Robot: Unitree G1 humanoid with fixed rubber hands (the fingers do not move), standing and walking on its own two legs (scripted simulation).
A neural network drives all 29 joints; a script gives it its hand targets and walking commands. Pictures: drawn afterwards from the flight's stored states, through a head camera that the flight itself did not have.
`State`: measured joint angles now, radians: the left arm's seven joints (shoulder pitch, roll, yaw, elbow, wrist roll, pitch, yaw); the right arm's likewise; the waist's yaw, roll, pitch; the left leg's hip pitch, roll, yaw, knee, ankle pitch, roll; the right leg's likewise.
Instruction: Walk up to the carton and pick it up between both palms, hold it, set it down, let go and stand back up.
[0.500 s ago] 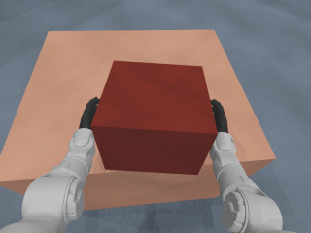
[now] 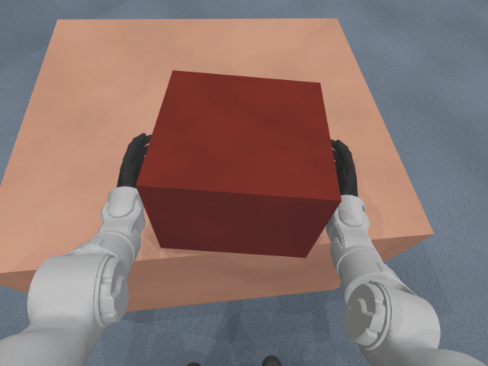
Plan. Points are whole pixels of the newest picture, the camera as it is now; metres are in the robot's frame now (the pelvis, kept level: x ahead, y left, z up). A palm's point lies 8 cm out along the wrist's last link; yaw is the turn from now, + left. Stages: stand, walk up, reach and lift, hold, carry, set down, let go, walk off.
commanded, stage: set down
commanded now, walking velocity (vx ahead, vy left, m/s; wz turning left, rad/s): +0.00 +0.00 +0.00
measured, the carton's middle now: (240, 165) +0.47 -0.03 -0.01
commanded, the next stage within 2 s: none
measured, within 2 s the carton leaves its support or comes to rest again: rests again in 0.52 s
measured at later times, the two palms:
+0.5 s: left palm (132, 181) +0.44 +0.16 +0.00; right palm (343, 189) +0.40 -0.21 +0.01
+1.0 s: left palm (133, 181) +0.44 +0.16 +0.00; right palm (341, 190) +0.40 -0.20 +0.00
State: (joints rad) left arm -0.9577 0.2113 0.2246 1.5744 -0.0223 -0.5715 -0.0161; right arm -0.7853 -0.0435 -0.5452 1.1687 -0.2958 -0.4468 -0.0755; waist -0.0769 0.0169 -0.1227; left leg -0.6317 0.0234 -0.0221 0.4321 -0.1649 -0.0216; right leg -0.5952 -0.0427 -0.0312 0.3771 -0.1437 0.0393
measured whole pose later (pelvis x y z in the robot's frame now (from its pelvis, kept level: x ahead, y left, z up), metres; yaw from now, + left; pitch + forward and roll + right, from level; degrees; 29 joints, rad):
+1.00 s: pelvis -0.01 +0.00 +0.00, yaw +0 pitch +22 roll -1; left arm -0.98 0.25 0.34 1.56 0.09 -0.59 -0.04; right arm -0.82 0.01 -0.68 1.15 -0.38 -0.48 -0.03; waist -0.09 0.00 -0.09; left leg -0.67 0.03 -0.02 0.46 -0.17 -0.02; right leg -0.64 -0.04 -0.03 0.42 -0.16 0.03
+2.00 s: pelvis +0.00 +0.00 -0.04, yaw -3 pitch +31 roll -2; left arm -1.10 0.33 -0.11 1.70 -0.34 -0.53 0.00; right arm -0.93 -0.19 -0.03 1.42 0.26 -0.46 -0.10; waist -0.08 0.04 -0.26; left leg -1.00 0.06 -0.01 0.77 -0.32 -0.03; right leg -0.97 -0.01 -0.01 0.70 -0.28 0.04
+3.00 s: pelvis -0.01 -0.01 -0.01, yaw -1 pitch +20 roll -2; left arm -1.09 0.49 -0.20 1.35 -0.44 -0.14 -0.08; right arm -0.98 -0.40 0.11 1.19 0.49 -0.09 -0.04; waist -0.08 0.01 -0.19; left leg -0.70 0.05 -0.02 0.57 -0.22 -0.03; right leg -0.67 -0.02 -0.02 0.51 -0.19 0.03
